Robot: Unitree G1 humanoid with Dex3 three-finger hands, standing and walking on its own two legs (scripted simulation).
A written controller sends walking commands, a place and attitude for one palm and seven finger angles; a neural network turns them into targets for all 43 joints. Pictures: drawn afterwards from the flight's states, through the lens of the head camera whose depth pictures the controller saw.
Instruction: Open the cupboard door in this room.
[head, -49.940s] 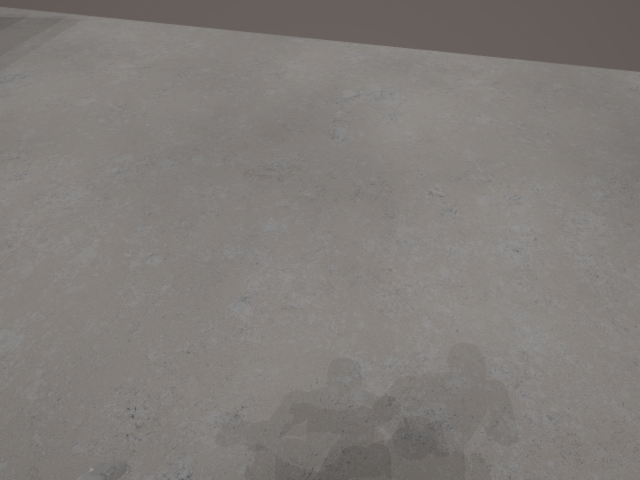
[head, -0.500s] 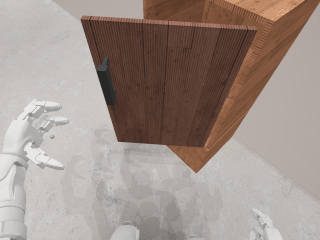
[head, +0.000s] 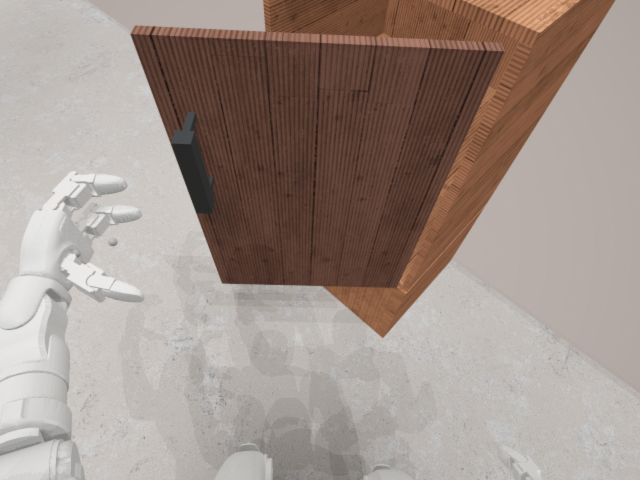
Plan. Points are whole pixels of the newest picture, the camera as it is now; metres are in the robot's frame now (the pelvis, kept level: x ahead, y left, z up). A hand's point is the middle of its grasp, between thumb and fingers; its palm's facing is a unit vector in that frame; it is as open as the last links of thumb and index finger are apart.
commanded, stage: move the hooked fingers beside the handle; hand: left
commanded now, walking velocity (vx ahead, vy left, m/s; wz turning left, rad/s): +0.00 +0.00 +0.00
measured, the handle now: (198, 164) +0.52 +0.18 +0.06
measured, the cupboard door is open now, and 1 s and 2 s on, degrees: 43 43 43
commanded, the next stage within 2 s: slide the fingers in behind the handle in 1.60 s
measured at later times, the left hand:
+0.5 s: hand (130, 206) +0.44 +0.26 +0.06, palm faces +0.00 -1.00 +0.00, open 14.0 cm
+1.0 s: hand (147, 182) +0.48 +0.25 +0.06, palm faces +0.00 -1.00 -0.01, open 14.0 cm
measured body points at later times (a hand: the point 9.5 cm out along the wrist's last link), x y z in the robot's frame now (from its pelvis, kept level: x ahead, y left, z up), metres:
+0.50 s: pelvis +0.00 +0.00 -0.01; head +0.10 +0.02 +0.42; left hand +0.43 +0.31 +0.06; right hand +0.04 -0.28 -0.12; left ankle +0.04 +0.12 -0.69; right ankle -0.02 -0.13 -0.69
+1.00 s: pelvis +0.00 +0.00 -0.02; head +0.12 +0.02 +0.41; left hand +0.48 +0.30 +0.06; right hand +0.00 -0.27 -0.13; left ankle +0.04 +0.12 -0.69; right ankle -0.02 -0.13 -0.69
